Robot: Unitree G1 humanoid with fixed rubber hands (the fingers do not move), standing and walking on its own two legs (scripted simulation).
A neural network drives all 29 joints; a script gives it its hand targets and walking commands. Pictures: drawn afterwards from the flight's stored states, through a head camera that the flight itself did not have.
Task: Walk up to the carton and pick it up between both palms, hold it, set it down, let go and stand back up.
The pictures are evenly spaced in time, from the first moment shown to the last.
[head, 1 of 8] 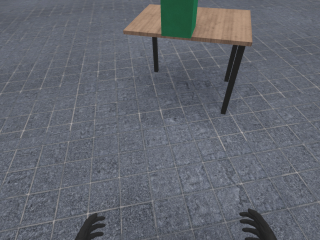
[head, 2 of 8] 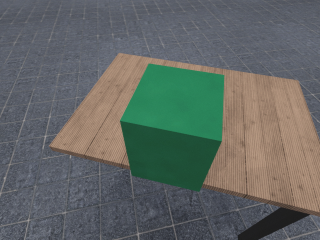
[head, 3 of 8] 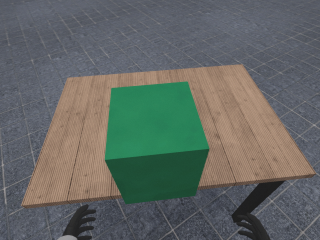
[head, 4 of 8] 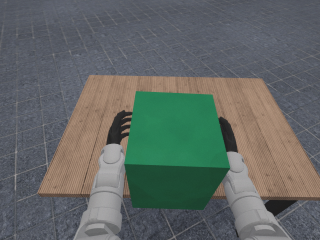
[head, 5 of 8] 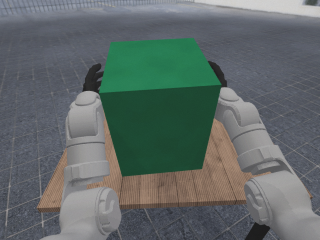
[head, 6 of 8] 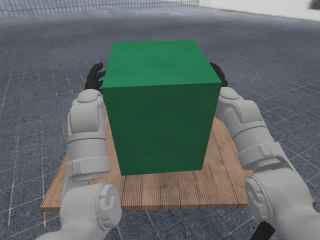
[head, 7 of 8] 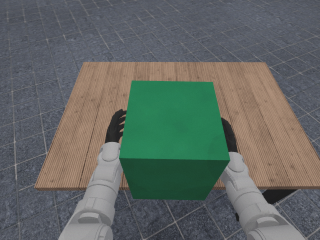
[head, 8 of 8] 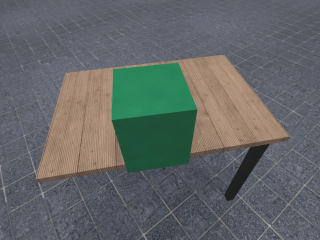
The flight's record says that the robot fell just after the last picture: no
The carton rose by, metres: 0.20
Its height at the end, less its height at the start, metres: +0.00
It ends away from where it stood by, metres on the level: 0.01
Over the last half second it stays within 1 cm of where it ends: yes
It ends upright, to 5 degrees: yes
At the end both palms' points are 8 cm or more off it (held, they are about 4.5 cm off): yes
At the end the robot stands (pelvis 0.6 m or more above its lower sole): yes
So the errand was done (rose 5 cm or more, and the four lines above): yes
